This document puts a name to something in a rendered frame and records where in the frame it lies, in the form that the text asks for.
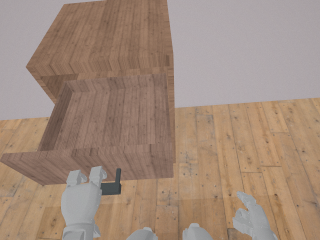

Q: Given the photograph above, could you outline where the robot right hand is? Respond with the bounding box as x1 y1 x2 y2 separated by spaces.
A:
232 191 271 237

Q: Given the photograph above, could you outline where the drawer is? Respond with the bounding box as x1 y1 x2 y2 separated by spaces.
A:
0 73 174 185

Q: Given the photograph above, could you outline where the robot right thigh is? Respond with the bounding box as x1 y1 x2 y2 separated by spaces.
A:
182 226 213 240

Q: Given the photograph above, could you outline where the handle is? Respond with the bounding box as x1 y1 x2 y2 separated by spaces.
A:
100 168 122 196

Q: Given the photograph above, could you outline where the robot left forearm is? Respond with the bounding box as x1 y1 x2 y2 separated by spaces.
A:
62 222 94 240

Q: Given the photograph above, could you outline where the robot left hand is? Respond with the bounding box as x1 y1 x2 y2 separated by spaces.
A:
61 166 107 238

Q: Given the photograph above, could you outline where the robot thigh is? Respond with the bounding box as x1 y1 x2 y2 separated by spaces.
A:
126 229 158 240
182 226 213 240

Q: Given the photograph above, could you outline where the robot left thigh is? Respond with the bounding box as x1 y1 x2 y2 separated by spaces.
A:
126 229 158 240

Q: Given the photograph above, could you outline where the cabinet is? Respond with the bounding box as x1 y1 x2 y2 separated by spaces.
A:
26 0 176 164

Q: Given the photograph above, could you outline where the robot right forearm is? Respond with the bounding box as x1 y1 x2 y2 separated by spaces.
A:
252 227 278 240

